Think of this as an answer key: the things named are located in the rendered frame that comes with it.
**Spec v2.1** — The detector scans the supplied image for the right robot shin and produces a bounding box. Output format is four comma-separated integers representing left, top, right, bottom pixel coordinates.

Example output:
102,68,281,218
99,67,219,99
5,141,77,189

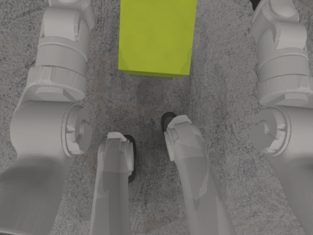
167,115,203,140

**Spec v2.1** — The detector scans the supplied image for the left robot thigh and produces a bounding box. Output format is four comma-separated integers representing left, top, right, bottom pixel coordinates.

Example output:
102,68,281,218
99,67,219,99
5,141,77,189
89,138,134,235

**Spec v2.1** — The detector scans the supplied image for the right robot hand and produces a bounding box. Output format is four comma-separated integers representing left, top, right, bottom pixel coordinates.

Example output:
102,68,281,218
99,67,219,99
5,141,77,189
250,0,261,11

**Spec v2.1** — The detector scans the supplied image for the robot left forearm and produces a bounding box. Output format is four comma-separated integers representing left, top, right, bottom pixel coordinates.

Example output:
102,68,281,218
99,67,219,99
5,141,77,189
10,0,95,144

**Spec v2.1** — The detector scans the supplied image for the left robot upper arm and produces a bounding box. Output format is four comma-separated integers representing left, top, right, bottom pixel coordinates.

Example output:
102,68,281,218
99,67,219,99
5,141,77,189
0,100,92,235

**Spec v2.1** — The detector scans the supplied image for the right robot upper arm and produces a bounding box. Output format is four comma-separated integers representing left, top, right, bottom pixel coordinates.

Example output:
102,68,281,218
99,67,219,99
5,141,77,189
249,105,313,235

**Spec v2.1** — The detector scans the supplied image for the carton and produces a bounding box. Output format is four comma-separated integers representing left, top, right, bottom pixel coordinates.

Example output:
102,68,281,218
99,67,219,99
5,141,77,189
118,0,197,78

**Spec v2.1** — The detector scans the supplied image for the robot right forearm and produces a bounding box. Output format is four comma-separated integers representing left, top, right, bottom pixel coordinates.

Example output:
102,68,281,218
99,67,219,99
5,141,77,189
250,0,313,108

